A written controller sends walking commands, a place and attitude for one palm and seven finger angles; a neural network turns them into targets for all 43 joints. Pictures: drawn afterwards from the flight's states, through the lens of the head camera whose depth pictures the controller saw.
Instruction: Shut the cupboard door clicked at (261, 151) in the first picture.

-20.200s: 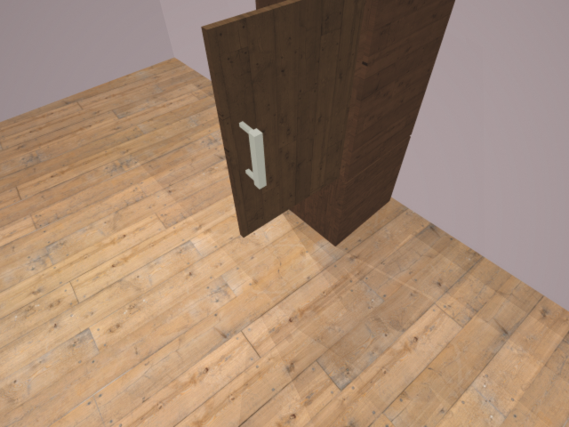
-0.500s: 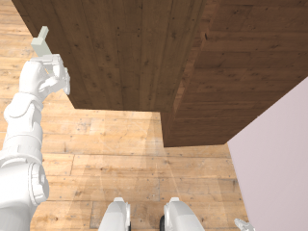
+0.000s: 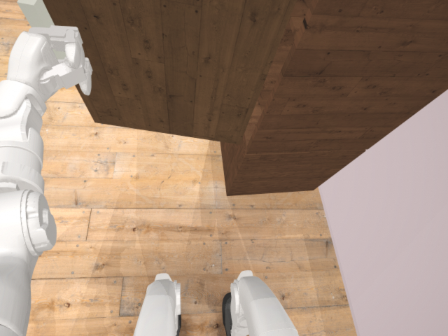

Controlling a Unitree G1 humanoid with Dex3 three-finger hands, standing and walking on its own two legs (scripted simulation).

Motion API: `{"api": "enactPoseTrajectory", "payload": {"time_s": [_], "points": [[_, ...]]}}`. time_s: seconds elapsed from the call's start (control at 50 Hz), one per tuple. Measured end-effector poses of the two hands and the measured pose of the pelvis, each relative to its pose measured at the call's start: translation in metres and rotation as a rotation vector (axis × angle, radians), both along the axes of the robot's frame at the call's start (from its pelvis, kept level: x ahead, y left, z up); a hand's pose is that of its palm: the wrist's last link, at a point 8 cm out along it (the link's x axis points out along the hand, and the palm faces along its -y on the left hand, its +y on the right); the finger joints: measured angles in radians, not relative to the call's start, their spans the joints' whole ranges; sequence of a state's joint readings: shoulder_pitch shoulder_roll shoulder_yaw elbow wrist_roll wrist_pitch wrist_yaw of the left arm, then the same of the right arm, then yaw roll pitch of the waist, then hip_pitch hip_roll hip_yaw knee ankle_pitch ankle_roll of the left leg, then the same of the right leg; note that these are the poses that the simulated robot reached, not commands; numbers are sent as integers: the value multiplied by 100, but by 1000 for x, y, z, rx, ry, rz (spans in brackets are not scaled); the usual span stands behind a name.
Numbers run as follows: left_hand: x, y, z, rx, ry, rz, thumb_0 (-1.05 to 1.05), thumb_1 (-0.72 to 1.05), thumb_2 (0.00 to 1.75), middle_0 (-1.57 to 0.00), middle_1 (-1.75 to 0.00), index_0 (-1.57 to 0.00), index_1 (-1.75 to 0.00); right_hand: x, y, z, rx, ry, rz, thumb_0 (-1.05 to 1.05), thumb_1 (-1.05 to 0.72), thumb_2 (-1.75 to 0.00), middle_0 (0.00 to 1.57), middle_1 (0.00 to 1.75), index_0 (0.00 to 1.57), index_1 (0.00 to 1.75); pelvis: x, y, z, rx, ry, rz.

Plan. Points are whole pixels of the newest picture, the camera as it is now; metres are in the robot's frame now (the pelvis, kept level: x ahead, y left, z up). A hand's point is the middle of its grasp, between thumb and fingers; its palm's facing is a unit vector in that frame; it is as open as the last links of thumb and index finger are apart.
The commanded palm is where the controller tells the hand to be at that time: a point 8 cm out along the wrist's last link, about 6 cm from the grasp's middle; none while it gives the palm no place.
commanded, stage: push the door shut along its arc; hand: left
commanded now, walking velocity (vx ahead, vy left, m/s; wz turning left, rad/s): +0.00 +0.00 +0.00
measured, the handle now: (58, 36) +0.60 +0.25 +0.08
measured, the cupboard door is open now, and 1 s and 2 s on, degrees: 78 69 66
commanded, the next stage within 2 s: pull the fist back off the door in 0.78 s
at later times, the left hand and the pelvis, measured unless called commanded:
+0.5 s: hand (119, 38) +0.59 +0.15 +0.09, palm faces -0.32 -0.95 -0.02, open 2.8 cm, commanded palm +0.60 +0.18 +0.08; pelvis +0.01 +0.00 -0.02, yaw -3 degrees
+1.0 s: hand (126, 27) +0.62 +0.14 +0.09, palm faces -0.12 -0.99 +0.11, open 2.8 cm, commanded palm +0.63 +0.13 +0.08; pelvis +0.00 +0.00 -0.03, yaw -3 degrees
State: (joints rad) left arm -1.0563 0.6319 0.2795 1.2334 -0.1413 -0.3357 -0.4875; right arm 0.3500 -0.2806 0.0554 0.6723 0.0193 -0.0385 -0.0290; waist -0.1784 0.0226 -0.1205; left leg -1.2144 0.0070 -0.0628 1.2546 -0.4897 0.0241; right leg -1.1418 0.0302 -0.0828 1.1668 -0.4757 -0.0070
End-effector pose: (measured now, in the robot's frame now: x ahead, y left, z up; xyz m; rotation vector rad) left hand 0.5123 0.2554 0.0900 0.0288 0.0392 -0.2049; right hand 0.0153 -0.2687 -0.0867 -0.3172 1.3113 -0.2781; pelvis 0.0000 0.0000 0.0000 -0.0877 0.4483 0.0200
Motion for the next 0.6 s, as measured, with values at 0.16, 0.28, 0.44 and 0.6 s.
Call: {"api": "enactPoseTrajectory", "payload": {"time_s": [0.16,0.28,0.44,0.6], "points": [[27,-22,1,-13,8,-55,1,90,90,-130,-150,-130,-150,-6,3,-2,-12,-7,-21,1,-91,-90,20,30,20,30,0,1,-6,-8,27,-10],[51,-41,4,-13,-1,-92,1,90,90,-130,-150,-130,-150,-18,7,-6,-9,-1,-68,1,-91,-90,20,30,20,30,3,1,-11,-10,50,-29],[73,-51,3,-12,29,-112,-1,88,90,-130,-150,-129,-150,-40,18,-10,21,57,-136,1,-91,-90,20,30,20,30,9,0,-14,-2,69,-55],[82,-47,3,5,35,-142,-3,82,90,-130,-150,-132,-150,-52,19,-10,16,114,-152,1,-91,-90,20,30,20,30,10,-3,-18,-7,85,-55]]}}
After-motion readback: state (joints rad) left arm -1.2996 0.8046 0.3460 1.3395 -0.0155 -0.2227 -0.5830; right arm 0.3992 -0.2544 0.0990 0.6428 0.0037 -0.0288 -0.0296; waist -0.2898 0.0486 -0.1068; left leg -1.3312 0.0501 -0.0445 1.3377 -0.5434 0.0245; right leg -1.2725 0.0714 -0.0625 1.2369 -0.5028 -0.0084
